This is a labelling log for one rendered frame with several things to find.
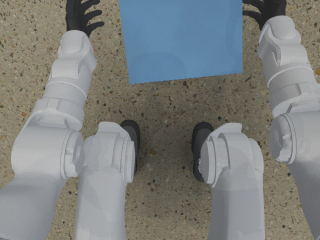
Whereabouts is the robot left hand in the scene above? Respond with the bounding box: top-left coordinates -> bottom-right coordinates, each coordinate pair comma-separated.
65,0 -> 105,38

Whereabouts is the robot right hand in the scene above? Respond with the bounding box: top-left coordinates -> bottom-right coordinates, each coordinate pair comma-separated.
242,0 -> 287,31

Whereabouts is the carton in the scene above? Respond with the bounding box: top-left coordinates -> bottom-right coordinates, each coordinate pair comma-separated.
118,0 -> 243,85

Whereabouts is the right robot foot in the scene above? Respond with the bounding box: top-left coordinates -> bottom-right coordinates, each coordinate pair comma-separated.
191,122 -> 214,183

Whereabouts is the robot right forearm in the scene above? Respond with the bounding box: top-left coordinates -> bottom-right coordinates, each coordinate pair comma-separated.
256,15 -> 320,118

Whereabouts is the robot right shin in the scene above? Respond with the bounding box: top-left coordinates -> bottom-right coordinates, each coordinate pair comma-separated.
198,122 -> 264,178

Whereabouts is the robot left upper arm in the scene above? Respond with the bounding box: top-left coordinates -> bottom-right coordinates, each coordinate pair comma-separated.
0,125 -> 85,240

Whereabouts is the robot right upper arm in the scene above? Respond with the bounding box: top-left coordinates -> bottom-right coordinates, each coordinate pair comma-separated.
268,111 -> 320,240

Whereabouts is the robot left forearm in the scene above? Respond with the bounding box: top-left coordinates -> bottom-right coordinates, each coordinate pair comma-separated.
11,30 -> 97,171

